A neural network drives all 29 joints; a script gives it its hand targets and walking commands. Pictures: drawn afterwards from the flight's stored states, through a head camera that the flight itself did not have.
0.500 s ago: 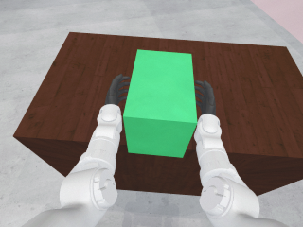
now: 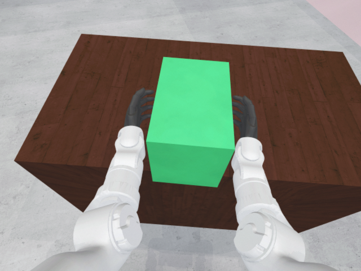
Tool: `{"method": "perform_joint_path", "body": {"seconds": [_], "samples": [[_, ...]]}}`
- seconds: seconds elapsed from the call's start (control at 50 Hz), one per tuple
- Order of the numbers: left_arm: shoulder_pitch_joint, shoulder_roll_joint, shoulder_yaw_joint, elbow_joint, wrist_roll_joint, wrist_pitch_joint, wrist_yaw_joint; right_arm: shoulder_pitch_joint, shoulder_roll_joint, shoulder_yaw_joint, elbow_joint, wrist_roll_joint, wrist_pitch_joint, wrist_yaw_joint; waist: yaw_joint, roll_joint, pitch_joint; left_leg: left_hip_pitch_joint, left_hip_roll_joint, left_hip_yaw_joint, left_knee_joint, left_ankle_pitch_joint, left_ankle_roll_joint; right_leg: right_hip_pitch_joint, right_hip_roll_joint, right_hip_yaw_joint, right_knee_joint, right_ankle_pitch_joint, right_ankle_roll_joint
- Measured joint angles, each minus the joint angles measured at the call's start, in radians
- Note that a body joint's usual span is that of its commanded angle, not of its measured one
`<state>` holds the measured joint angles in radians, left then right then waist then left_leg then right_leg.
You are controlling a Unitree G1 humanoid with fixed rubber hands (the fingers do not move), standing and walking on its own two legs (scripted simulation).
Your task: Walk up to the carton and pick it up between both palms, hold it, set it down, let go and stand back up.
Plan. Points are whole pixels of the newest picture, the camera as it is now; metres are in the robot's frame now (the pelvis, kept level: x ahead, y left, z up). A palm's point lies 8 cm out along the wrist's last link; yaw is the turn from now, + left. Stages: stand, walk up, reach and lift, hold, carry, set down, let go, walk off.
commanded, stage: set down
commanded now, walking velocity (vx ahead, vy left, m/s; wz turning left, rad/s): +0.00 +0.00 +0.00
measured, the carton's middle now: (190, 122) +0.46 +0.00 +0.01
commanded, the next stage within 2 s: none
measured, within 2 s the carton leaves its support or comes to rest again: neither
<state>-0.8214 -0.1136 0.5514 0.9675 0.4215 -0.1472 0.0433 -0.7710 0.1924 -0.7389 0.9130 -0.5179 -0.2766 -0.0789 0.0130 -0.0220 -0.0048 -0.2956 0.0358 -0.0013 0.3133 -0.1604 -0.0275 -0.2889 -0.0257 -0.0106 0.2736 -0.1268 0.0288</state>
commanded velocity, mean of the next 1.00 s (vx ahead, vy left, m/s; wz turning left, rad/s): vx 0.00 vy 0.00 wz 0.00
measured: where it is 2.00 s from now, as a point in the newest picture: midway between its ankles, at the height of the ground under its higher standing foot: outside the picture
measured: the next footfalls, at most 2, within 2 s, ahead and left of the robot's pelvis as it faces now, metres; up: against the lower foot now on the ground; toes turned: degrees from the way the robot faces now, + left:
none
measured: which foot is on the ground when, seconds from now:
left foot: down 0.00-1.00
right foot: down 0.00-1.00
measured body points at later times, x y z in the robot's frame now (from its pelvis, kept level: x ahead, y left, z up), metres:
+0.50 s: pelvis +0.00 +0.01 +0.00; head +0.06 +0.01 +0.44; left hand +0.43 +0.13 +0.05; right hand +0.42 -0.13 +0.05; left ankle -0.01 +0.13 -0.75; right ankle +0.00 -0.14 -0.75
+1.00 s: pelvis -0.02 +0.01 -0.02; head +0.06 +0.02 +0.43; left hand +0.44 +0.13 +0.05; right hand +0.43 -0.13 +0.04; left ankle -0.01 +0.13 -0.75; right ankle +0.00 -0.14 -0.75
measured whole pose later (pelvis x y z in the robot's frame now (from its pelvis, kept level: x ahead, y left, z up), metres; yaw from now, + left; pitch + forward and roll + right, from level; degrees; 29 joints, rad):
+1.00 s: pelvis -0.02 +0.01 -0.02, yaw -2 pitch +18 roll -2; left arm -0.97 0.04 0.28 1.25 0.13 -0.20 0.18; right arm -0.95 -0.03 -0.36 1.26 -0.14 -0.21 -0.14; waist 0.01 0.01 -0.16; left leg -0.63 0.06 0.00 0.54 -0.22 -0.02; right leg -0.59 0.00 0.00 0.42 -0.14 0.03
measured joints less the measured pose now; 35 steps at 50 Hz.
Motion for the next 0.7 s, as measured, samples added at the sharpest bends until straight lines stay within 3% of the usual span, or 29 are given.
{"method": "perform_joint_path", "body": {"seconds": [0.3,0.42,0.6,0.7], "samples": [[0.022,-0.002,-0.019,-0.016,0.001,-0.009,0.008,0.009,-0.020,0.020,0.027,0.007,-0.029,0.016,0.000,0.005,0.006,0.003,0.000,0.009,0.012,-0.009,0.002,0.006,0.000,0.008,-0.001,0.000,0.002],[-0.010,0.048,-0.075,0.071,-0.058,-0.017,0.041,-0.027,-0.081,0.084,0.116,0.054,-0.005,0.019,-0.009,0.011,-0.010,-0.024,0.001,0.010,0.026,-0.010,0.004,-0.017,0.000,0.009,0.003,0.005,0.005],[-0.092,0.114,-0.174,0.233,-0.189,-0.058,0.106,-0.093,-0.145,0.218,0.226,0.219,0.045,-0.037,-0.015,0.030,-0.092,-0.177,0.008,0.012,0.115,-0.036,0.008,-0.155,0.007,0.014,0.055,0.001,0.009],[-0.125,0.115,-0.152,0.277,-0.188,-0.100,0.107,-0.112,-0.151,0.212,0.236,0.221,0.031,-0.053,-0.012,0.026,-0.112,-0.232,0.009,0.012,0.142,-0.041,0.009,-0.208,0.008,0.015,0.078,-0.001,0.011]]}}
